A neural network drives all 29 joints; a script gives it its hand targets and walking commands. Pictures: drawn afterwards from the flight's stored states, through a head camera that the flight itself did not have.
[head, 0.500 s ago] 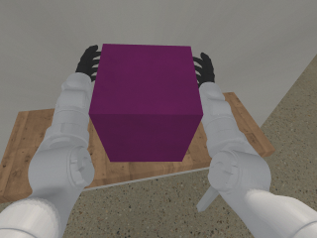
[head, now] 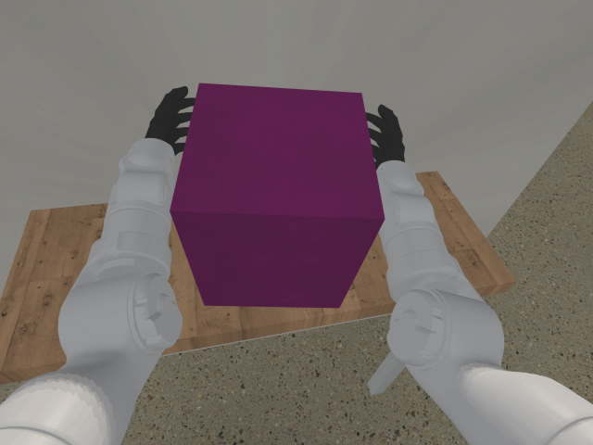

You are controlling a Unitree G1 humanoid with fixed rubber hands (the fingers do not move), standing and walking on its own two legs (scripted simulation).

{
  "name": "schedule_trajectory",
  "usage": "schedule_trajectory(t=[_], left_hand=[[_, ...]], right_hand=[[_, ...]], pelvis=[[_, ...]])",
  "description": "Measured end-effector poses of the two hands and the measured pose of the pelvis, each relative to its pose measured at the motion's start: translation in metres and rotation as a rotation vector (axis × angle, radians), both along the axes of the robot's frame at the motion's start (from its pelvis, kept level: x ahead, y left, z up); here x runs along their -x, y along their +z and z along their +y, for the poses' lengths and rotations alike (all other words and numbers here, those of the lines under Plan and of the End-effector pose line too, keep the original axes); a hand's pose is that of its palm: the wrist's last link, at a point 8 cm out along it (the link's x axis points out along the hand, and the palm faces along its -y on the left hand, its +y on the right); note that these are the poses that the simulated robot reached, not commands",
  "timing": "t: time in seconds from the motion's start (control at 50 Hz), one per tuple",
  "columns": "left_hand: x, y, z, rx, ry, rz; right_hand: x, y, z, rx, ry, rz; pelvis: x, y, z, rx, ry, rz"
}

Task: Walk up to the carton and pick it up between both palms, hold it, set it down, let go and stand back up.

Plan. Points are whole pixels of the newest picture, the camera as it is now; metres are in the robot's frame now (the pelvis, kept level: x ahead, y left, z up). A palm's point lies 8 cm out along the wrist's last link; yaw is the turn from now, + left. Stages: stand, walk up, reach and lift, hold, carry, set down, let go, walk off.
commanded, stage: set down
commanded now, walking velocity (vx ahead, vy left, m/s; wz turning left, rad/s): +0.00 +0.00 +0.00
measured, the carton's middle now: (276, 207) +0.39 +0.00 +0.10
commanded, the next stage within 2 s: none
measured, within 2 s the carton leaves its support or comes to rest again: rests again in 0.24 s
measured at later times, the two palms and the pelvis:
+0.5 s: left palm (167, 145) +0.46 +0.15 +0.16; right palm (385, 167) +0.42 -0.15 +0.16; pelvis +0.01 +0.00 +0.00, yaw +0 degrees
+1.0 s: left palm (171, 171) +0.46 +0.15 +0.12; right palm (382, 178) +0.42 -0.15 +0.13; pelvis +0.00 +0.00 +0.00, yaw +0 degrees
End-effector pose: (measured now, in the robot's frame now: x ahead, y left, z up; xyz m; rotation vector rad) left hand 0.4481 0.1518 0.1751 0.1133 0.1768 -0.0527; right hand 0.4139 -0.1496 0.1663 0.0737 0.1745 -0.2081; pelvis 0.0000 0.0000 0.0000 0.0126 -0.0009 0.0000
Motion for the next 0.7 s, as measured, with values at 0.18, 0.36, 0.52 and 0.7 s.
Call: schedule_trajectory(t=[0.18, 0.36, 0.52, 0.7], left_hand=[[-0.004, -0.004, -0.001, -0.003, -0.005, 0.000], [-0.008, -0.007, -0.002, -0.006, -0.008, 0.000], [-0.011, -0.011, -0.003, -0.009, -0.014, 0.004], [-0.015, -0.016, -0.004, -0.011, -0.018, 0.009]], right_hand=[[-0.002, -0.003, 0.000, 0.006, -0.003, 0.001], [-0.004, -0.007, -0.001, 0.008, -0.008, 0.000], [-0.006, -0.011, -0.002, 0.007, -0.012, -0.004], [-0.009, -0.016, -0.004, 0.005, -0.013, -0.006]], pelvis=[[-0.003, 0.000, 0.000, 0.000, -0.002, 0.005], [-0.007, 0.000, 0.000, -0.001, -0.003, 0.010], [-0.010, 0.000, -0.001, -0.002, -0.005, 0.014], [-0.013, 0.000, -0.001, -0.003, -0.007, 0.023]])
